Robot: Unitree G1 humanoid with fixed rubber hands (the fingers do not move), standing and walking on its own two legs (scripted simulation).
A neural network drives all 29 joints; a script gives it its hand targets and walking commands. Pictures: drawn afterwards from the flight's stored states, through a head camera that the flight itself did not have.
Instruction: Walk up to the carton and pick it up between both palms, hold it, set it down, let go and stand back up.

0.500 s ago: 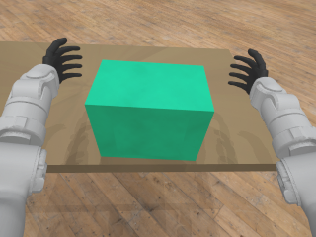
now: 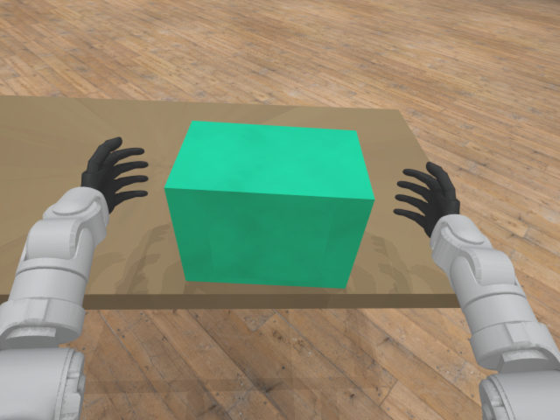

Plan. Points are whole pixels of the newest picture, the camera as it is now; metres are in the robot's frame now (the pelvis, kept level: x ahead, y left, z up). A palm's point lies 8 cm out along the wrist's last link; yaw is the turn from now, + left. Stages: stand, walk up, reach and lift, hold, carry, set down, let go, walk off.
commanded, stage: set down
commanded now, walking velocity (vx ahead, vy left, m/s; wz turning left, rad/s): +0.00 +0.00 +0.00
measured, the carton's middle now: (270, 206) +0.46 +0.04 +0.08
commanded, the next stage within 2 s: let go in 1.90 s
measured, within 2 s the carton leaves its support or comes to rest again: neither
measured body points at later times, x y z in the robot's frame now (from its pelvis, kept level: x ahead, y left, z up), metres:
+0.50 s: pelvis +0.01 +0.00 +0.00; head +0.00 +0.01 +0.45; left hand +0.32 +0.27 +0.10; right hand +0.32 -0.21 +0.09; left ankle +0.03 +0.12 -0.75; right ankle +0.00 -0.13 -0.75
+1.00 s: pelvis +0.03 +0.00 +0.00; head +0.04 +0.01 +0.45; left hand +0.26 +0.27 +0.04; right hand +0.26 -0.21 +0.04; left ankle +0.03 +0.12 -0.75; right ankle +0.00 -0.13 -0.75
